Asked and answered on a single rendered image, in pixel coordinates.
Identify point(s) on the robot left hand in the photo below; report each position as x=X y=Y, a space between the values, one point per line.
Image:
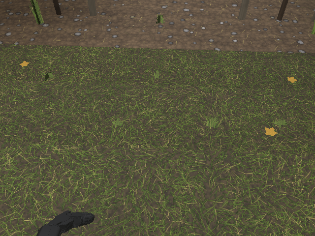
x=65 y=221

